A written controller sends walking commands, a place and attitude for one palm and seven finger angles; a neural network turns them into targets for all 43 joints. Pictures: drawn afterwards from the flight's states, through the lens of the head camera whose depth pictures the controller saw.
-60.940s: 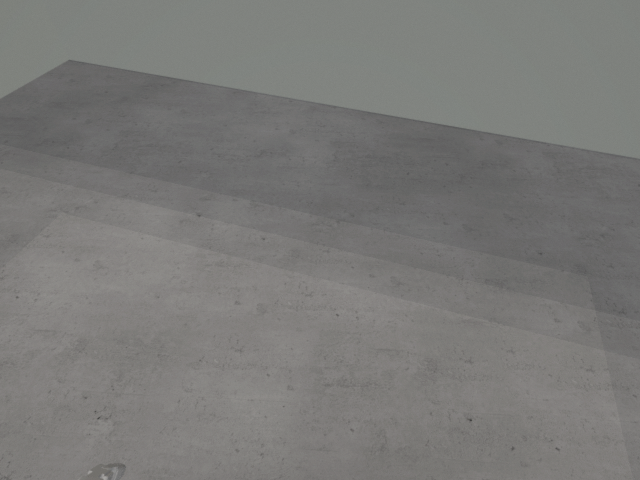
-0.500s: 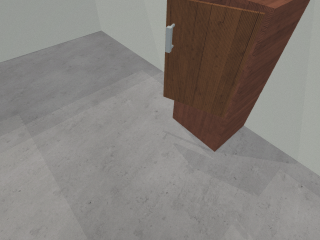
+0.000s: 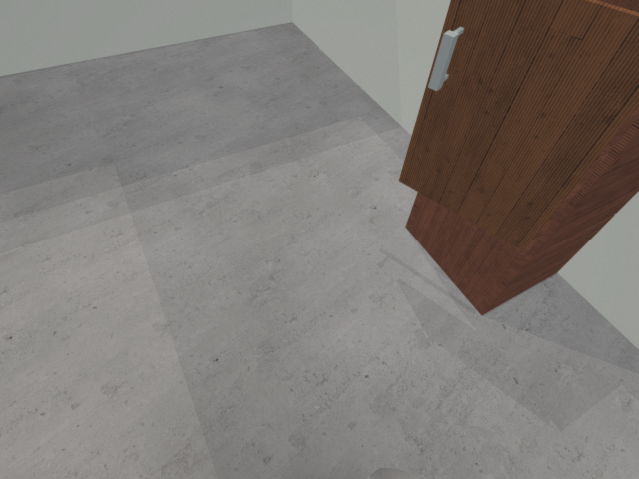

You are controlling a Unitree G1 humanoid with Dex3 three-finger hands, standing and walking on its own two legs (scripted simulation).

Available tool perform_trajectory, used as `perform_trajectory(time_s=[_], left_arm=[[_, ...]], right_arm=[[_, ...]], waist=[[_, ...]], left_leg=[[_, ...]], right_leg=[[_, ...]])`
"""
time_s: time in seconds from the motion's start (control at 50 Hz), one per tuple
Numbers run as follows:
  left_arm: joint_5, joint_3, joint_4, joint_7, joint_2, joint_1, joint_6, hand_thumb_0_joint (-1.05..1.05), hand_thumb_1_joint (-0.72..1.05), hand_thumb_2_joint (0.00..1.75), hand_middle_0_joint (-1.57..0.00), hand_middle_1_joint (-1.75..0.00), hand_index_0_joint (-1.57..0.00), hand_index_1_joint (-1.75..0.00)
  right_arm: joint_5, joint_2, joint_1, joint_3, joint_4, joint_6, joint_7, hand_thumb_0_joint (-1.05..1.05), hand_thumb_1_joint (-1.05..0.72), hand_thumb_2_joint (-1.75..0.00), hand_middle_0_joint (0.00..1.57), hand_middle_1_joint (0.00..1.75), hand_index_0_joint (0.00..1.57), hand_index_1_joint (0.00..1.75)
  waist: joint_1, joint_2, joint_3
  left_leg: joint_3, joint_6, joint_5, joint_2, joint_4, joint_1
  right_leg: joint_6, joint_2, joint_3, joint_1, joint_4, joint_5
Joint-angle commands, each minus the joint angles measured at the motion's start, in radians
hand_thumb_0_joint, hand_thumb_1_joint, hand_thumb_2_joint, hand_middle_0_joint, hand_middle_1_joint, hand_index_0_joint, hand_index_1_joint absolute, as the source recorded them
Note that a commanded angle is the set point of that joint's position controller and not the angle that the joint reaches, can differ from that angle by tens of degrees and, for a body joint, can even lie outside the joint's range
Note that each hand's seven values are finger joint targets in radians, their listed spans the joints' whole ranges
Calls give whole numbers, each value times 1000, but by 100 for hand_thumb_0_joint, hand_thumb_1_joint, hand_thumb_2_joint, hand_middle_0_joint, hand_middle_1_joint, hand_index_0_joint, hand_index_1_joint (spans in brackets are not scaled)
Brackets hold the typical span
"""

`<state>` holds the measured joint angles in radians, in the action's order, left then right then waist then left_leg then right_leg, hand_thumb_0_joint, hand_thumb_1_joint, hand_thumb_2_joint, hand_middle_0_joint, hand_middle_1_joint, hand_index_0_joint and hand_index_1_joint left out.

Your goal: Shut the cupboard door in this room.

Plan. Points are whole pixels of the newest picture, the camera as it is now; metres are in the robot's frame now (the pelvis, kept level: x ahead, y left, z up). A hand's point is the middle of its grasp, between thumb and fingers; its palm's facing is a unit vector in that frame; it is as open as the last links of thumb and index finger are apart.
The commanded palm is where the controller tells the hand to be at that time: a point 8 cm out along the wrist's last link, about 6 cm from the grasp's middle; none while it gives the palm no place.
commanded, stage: walk to a spot facing it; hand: left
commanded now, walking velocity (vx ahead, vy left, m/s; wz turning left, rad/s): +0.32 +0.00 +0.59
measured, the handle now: (447, 58) +0.94 -0.27 +0.05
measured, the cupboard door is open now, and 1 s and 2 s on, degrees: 21 21 21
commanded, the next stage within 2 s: turn to face it in 0.74 s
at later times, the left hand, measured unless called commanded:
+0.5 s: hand (210, 470) +0.16 +0.15 -0.14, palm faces +0.35 -0.90 -0.26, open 7.4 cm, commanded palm none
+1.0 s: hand (176, 427) +0.21 +0.21 -0.15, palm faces +0.57 -0.77 -0.27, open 7.4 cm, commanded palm none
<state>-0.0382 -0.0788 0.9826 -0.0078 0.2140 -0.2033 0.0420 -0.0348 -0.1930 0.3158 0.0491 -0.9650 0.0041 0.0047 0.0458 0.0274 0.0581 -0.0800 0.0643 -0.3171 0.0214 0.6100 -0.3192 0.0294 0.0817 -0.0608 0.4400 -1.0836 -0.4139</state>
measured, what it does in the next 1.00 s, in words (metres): walks ahead, turning left: right foot, then left foot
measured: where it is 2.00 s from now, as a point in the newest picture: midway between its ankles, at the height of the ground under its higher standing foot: (303, 422)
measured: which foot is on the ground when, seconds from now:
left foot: down 0.00-0.28, up 0.30-0.68, down 0.70-1.00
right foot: up 0.00-0.28, down 0.30-0.68, up 0.70-1.00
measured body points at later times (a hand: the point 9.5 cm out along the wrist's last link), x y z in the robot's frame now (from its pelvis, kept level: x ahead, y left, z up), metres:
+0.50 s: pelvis +0.16 -0.06 +0.02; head +0.21 -0.06 +0.46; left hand +0.14 +0.19 -0.12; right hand +0.31 -0.29 -0.14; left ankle +0.11 +0.07 -0.65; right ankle +0.18 -0.16 -0.73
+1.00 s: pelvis +0.27 -0.02 +0.01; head +0.30 +0.01 +0.45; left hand +0.18 +0.25 -0.13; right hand +0.50 -0.14 -0.13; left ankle +0.21 +0.09 -0.73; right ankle +0.37 -0.12 -0.70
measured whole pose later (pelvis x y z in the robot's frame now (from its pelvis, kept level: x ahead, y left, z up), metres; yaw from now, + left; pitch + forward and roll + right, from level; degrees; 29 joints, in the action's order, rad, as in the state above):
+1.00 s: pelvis +0.27 -0.02 +0.01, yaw +34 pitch +1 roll +0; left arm -0.03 -0.06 0.88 0.01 0.24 -0.19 0.03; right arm -0.02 -0.20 0.12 0.02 -0.89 -0.03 0.00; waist -0.02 0.00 0.09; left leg -0.01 0.02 -0.26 0.00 0.54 -0.29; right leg 0.06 0.07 -0.02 0.43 -0.78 -0.35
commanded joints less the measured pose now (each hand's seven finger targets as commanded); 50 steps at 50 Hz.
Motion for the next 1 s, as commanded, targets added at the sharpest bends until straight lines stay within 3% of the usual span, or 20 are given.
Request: perform_trajectory(time_s=[0.0, 0.14, 0.18, 0.22, 0.24, 0.26, 0.28, 0.32, 0.36, 0.42, 0.5, 0.58, 0.64, 0.66, 0.68, 0.7, 0.72, 0.76, 0.92, 0.98], left_arm=[[7, -19, -132, -11, 83, 64, -53, 0, 90, 90, -20, -30, -20, -30], [10, -9, -201, -19, 82, 158, -57, 0, 90, 90, -20, -30, -20, -30], [12, -10, -200, -19, 84, 136, -58, 0, 90, 90, -20, -30, -20, -30], [12, -20, -164, -16, 102, 15, -64, 0, 90, 90, -20, -30, -20, -30], [9, -35, -134, -8, 155, -99, -76, 0, 90, 90, -20, -30, -20, -30], [-6, -61, -114, 9, 274, -210, -89, 0, 90, 90, -20, -30, -20, -30], [11, -56, -114, 17, 283, -223, -74, 0, 90, 90, -20, -30, -20, -30], [10, -40, -146, 29, 193, -81, -77, 0, 90, 90, -20, -30, -20, -30], [10, -18, -150, 33, 115, -23, -81, 0, 90, 90, -20, -30, -20, -30], [11, -12, -119, 33, 116, -84, -92, 0, 90, 90, -20, -30, -20, -30], [10, -11, -99, 37, 135, -128, -87, 0, 90, 90, -20, -30, -20, -30], [8, -24, -112, 38, 171, -139, -78, 0, 90, 90, -20, -30, -20, -30], [16, -32, -132, 35, 197, -121, -70, 0, 90, 90, -20, -30, -20, -30], [29, -23, -164, 26, 149, -134, -63, 0, 90, 90, -20, -30, -20, -30], [26, -6, -208, 30, 127, -111, -56, 0, 90, 90, -20, -30, -20, -30], [20, -12, -225, 38, 138, -85, -45, 0, 90, 90, -20, -30, -20, -30], [19, -13, -208, 41, 115, -64, -39, 0, 90, 90, -20, -30, -20, -30], [14, -21, -189, 27, 128, -49, -23, 0, 90, 90, -20, -30, -20, -30], [13, 17, -131, 18, 51, -95, -15, 0, 90, 90, -20, -30, -20, -30], [12, 25, -79, 18, 67, -157, -34, 0, 90, 90, -20, -30, -20, -30]], right_arm=[[7, -170, 76, 27, 28, 35, 25, 0, -90, -90, 20, 30, 20, 30], [4, -198, 61, 43, 24, 27, 13, 0, -90, -90, 20, 30, 20, 30], [2, -207, 34, 48, 30, 21, 10, 0, -90, -90, 20, 30, 20, 30], [8, -207, -20, 50, 42, 15, 8, 0, -90, -90, 20, 30, 20, 30], [18, -181, -43, 47, 54, 16, 3, 0, -90, -90, 20, 30, 20, 30], [27, -92, -5, 33, 76, 22, 0, 0, -90, -90, 20, 30, 20, 30], [14, -119, -37, 41, 102, 17, -3, 0, -90, -90, 20, 30, 20, 30], [5, -115, -45, 41, 91, 8, -9, 0, -90, -90, 20, 30, 20, 30], [6, -97, -71, 35, 76, -10, -25, 0, -90, -90, 20, 30, 20, 30], [12, -63, -102, 23, 89, -30, -36, 0, -90, -90, 20, 30, 20, 30], [14, -46, -184, 6, 129, -40, -48, 0, -90, -90, 20, 30, 20, 30], [14, -69, -241, 1, 173, -32, -50, 0, -90, -90, 20, 30, 20, 30], [5, -159, -75, 24, 149, -20, -43, 0, -90, -90, 20, 30, 20, 30], [-6, -293, 20, 57, 139, -10, -34, 0, -90, -90, 20, 30, 20, 30], [13, -371, 75, 71, 131, -19, -22, 0, -90, -90, 20, 30, 20, 30], [20, -359, 46, 66, 142, -21, -12, 0, -90, -90, 20, 30, 20, 30], [17, -332, -18, 63, 162, -17, 1, 0, -90, -90, 20, 30, 20, 30], [11, -261, -153, 43, 194, -20, 8, 0, -90, -90, 20, 30, 20, 30], [6, -173, -171, 17, 137, -12, 15, 0, -90, -90, 20, 30, 20, 30], [17, -138, -178, 9, 90, -9, 16, 0, -90, -90, 20, 30, 20, 30]], waist=[[-6, -107, -32], [5, -169, -7], [-9, -171, -11], [-73, -141, -30], [-126, -41, -60], [-165, 267, -157], [-154, 261, -117], [-73, 213, -40], [-36, 130, -17], [-37, 155, -46], [-48, 155, -38], [-58, 139, -48], [36, 31, -171], [79, -256, -264], [95, -306, -317], [75, -160, -273], [59, -234, -250], [5, -198, -131], [-43, -166, -110], [-88, -106, -83]], left_leg=[[434, 106, -10, -247, -390, 207], [409, 123, -33, -201, -379, 173], [406, 113, -18, -191, -347, 109], [375, 81, -45, -151, -247, -37], [314, 39, -111, -75, -103, -195], [150, -31, -256, 56, 262, -378], [129, -46, -329, 36, 501, -408], [149, -58, -159, -66, 663, -410], [120, -80, -62, -109, 623, -326], [53, -102, -47, -93, 499, -299], [-11, -96, 9, -74, 315, -255], [-57, -71, 11, -40, 125, -159], [-28, -34, 256, -34, -109, 234], [342, 108, 683, -325, -117, 476], [526, 232, 906, -489, -158, 496], [479, 230, 744, -476, -159, 427], [459, 195, 586, -415, -186, 349], [357, 132, 404, -315, -238, 162], [221, 99, 271, -232, -262, 71], [131, 21, 143, -172, -174, 3]], right_leg=[[26, 20, 78, 241, -18, 130], [44, -19, 39, 128, 328, 133], [43, -48, 16, 4, 419, 144], [39, -80, -3, -253, 542, 204], [23, -24, 72, -482, 655, 155], [-66, 289, 434, -676, 814, -124], [-134, 417, 598, -545, 921, -257], [-161, 376, 503, -352, 905, -231], [-137, 290, 185, -270, 848, 138], [-128, 256, -4, -349, 764, 644], [-100, 245, -102, -396, 716, 829], [-104, 281, -120, -423, 627, 907], [-41, 249, -174, -267, 303, 741], [37, 101, -189, 29, 22, 108], [41, 29, -52, 139, -158, -313], [36, 39, 29, 180, -184, -254], [43, 48, 49, 197, -179, -201], [53, 54, 68, 149, -134, -72], [32, -25, 6, -80, 286, 35], [19, -46, 21, -278, 588, 246]])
